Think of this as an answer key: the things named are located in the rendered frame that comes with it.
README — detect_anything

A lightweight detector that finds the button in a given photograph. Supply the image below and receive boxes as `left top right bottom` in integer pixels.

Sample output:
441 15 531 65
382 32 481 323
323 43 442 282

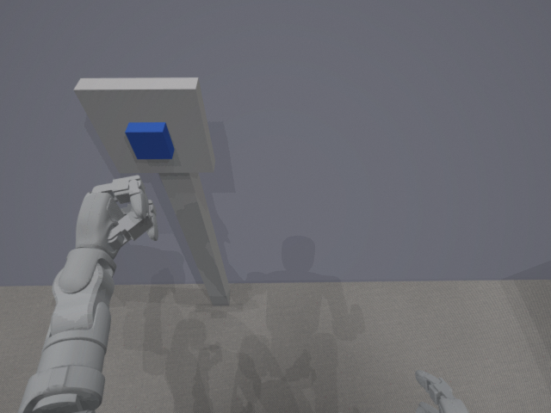
125 122 175 159

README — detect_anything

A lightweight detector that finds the left robot hand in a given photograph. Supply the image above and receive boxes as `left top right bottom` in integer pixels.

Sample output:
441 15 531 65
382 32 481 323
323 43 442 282
76 176 158 260

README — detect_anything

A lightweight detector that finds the robot left forearm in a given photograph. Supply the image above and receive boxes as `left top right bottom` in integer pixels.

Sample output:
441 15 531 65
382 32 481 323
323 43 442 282
17 247 116 413

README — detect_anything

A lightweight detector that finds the right robot hand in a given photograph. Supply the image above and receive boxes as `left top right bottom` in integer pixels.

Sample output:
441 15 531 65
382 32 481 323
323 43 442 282
415 370 469 413

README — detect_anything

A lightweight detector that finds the panel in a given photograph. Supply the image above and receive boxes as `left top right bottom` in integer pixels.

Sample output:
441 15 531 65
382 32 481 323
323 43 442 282
74 77 231 306

